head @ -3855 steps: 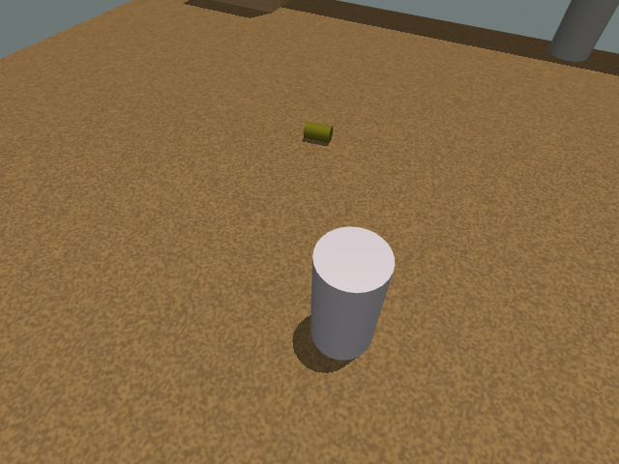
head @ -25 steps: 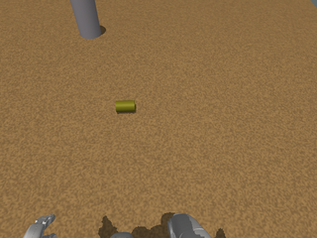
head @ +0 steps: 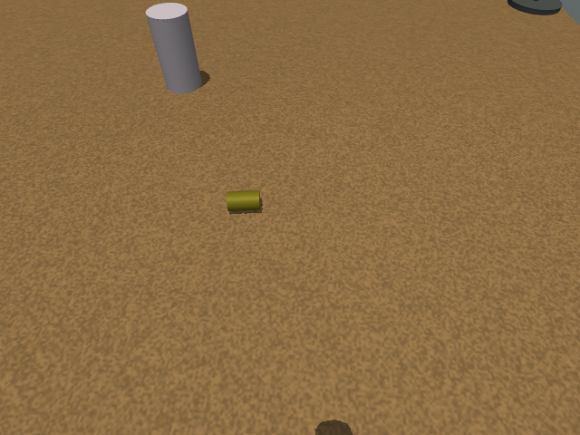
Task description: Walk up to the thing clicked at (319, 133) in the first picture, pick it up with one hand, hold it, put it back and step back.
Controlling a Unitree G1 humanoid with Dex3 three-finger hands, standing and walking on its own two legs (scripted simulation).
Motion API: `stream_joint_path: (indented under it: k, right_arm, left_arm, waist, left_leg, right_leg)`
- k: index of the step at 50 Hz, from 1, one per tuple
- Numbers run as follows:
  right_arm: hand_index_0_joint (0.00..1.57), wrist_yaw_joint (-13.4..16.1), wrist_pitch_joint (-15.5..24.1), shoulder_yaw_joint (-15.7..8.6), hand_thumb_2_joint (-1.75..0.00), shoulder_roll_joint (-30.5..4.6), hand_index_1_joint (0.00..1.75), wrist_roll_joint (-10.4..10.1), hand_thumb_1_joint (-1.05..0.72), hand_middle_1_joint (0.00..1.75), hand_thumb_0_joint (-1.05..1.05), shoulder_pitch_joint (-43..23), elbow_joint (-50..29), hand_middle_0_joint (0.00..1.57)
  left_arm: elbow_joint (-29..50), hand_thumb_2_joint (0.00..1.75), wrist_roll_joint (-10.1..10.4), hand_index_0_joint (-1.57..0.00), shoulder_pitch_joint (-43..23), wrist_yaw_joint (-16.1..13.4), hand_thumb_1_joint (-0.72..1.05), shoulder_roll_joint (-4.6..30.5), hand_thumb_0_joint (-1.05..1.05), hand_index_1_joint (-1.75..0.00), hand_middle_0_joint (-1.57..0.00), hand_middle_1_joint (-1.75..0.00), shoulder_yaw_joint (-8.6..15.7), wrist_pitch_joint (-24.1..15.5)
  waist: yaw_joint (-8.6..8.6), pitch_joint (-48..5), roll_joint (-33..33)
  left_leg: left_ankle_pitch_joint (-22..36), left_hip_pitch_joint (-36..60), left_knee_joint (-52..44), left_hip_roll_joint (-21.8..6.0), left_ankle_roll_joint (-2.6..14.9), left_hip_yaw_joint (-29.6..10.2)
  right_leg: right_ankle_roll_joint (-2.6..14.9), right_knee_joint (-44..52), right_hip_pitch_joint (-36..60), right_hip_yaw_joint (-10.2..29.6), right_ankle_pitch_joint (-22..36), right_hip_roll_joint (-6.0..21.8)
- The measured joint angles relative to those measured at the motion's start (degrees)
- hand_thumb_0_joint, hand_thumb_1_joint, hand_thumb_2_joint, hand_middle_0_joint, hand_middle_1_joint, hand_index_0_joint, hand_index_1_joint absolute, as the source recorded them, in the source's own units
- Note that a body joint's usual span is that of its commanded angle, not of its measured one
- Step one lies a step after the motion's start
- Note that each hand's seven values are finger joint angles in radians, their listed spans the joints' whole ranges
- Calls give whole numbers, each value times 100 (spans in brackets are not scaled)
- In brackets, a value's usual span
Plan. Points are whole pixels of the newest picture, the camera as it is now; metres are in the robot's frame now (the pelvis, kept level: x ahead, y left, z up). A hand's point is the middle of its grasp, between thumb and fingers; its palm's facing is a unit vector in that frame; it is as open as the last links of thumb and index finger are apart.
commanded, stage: step back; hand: left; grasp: from above
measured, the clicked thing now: (243, 200) +1.11 +0.25 -0.72
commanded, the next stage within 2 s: stand in 0.62 s
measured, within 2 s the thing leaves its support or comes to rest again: neither
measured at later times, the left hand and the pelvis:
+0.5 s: hand out of the picture +0.13 +0.25 -0.14, palm faces +0.05 -0.93 -0.36, open 7.4 cm; pelvis +0.04 -0.01 +0.00, yaw +3 degrees
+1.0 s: hand (127, 432) +0.15 +0.25 -0.14, palm faces +0.02 -0.95 -0.32, open 7.4 cm; pelvis +0.06 +0.00 +0.02, yaw +1 degrees
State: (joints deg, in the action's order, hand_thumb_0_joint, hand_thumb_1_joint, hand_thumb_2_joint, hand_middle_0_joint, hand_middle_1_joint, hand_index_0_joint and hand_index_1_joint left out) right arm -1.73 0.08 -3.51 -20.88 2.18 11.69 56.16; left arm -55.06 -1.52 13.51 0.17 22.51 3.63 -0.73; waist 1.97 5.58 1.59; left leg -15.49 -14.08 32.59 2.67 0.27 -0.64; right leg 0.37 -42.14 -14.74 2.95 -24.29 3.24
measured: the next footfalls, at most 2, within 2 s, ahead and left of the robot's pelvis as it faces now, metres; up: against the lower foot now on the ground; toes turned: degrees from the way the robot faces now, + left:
right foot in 0.22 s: +0.11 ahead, -0.14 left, +0.00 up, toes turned -1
left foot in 0.50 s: +0.07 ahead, +0.12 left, +0.00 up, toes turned +0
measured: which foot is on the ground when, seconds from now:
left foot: down 0.00-0.26, up 0.28-0.48, down 0.50-1.00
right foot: up 0.00-0.20, down 0.22-1.00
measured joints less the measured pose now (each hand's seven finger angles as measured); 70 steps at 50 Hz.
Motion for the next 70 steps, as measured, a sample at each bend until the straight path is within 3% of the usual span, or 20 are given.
stream_joint_path:
  k: [2, 4, 7, 10, 13, 15, 17, 19, 23, 26, 27, 36, 48, 70]
  right_arm:
    - [20, -24, 87, 6, -90, 56, 30, 0, -91, 30, 1, 77, -54, 20]
    - [21, -25, 110, 30, -90, 115, 30, 8, -91, 30, 0, 149, -73, 20]
    - [21, -15, 137, 56, -90, 136, 30, 11, -90, 30, 0, 218, -75, 20]
    - [21, 2, 81, 61, -90, 63, 30, 2, -90, 30, 0, 225, -69, 21]
    - [21, 62, -43, 76, -90, -71, 30, -83, -90, 30, 0, 169, -28, 20]
    - [20, 127, -122, 87, -90, -98, 30, -125, -91, 30, 0, 156, 31, 20]
    - [20, 135, -148, 97, -90, -83, 30, -131, -91, 30, 1, 128, 87, 20]
    - [20, 121, -119, 115, -90, -106, 30, -141, -91, 30, 0, 101, 124, 20]
    - [20, 105, -64, 118, -90, -145, 30, -110, -91, 30, 0, 45, 208, 20]
    - [20, 128, 11, 106, -90, -75, 30, -70, -91, 30, 0, -23, 312, 20]
    - [20, 140, 30, 107, -90, -14, 30, -45, -91, 30, 0, -53, 349, 20]
    - [20, 126, 126, 277, -90, 216, 30, -139, -91, 30, 0, -435, 504, 20]
    - [20, 150, 112, 311, -90, 155, 30, -190, -91, 30, 0, -931, 589, 20]
    - [20, 77, 37, 320, -90, 103, 30, -155, -91, 30, 0, -611, 980, 20]
  left_arm:
    - [-76, 90, 19, -20, -50, 4, 91, 25, 0, -30, -20, -30, -17, 52]
    - [-85, 90, 37, -20, -83, 35, 91, 99, 0, -30, -20, -30, -9, 51]
    - [-57, 90, 57, -20, -118, 84, 91, 186, 0, -30, -20, -30, 28, -9]
    - [-92, 90, 70, -20, -196, 87, 91, 178, 0, -30, -20, -30, 55, -50]
    - [-166, 90, 39, -20, -322, 23, 91, 38, 0, -30, -20, -30, 67, -129]
    - [-185, 90, -7, -20, -371, 6, 91, -97, 0, -30, -20, -30, 26, -155]
    - [-194, 90, -34, -20, -423, 28, 91, -178, 0, -30, -20, -30, -24, -125]
    - [-198, 90, -32, -20, -475, 37, 91, -266, 0, -30, -20, -30, -62, -115]
    - [-208, 90, -22, -20, -616, 58, 90, -347, 0, -30, -21, -30, -100, -129]
    - [-246, 90, 22, -20, -742, 53, 90, -280, 0, -30, -21, -31, -100, -74]
    - [-271, 90, 53, -20, -770, 40, 90, -242, 0, -30, -21, -30, -94, -45]
    - [-635, 90, 199, -20, -939, 8, 91, -97, 0, -30, -20, -30, -183, -14]
    - [-912, 90, 147, -20, -1048, 34, 91, -252, 0, -30, -20, -30, -348, -23]
    - [-1148, 90, 134, -20, -765, 47, 91, -221, 0, -30, -20, -30, -365, -60]
  waist:
    - [-114, -63, -67]
    - [-166, -103, -52]
    - [-209, -144, 11]
    - [-277, -142, -19]
    - [-276, -82, -259]
    - [-250, -157, -395]
    - [-152, -215, -344]
    - [-127, -239, -343]
    - [-92, -229, -369]
    - [-110, -130, -213]
    - [-95, -96, -99]
    - [-131, -81, 17]
    - [-125, -155, -82]
    - [-162, -193, -188]
  left_leg:
    - [-46, 5, -20, -93, 94, -69]
    - [-10, 99, -163, -168, 116, -92]
    - [33, 196, -292, -225, 41, -75]
    - [-77, 195, -153, -272, -51, -106]
    - [-404, 70, 375, -435, -151, -218]
    - [-863, -112, 789, -347, -78, -480]
    - [-1279, -248, 1169, -212, -65, -399]
    - [-1341, -292, 1227, -158, -34, -374]
    - [-1130, -231, 877, -248, -29, -296]
    - [-233, 70, 54, -209, -62, -150]
    - [-181, 141, -31, -141, -60, -90]
    - [-174, 483, -459, -254, -34, -46]
    - [184, 928, -1175, -262, -43, -14]
    - [452, 948, -1522, -380, -180, -56]
  right_leg:
    - [75, -616, -290, -57, -448, -177]
    - [115, -868, -485, -118, -508, -242]
    - [94, -582, -613, -234, -260, -168]
    - [51, 289, -413, -319, 137, -161]
    - [28, 930, -122, -472, 1147, -323]
    - [47, 869, -121, -577, 1039, -368]
    - [96, 815, -144, -528, 933, -286]
    - [76, 860, -125, -534, 917, -216]
    - [-9, 866, -155, -595, 869, -136]
    - [-106, 676, -195, -578, 726, 11]
    - [-128, 643, -190, -513, 705, 79]
    - [-203, 1450, 295, -477, 1005, -53]
    - [-214, 2123, 712, -461, 1347, -67]
    - [-81, 2350, 682, -511, 1542, -184]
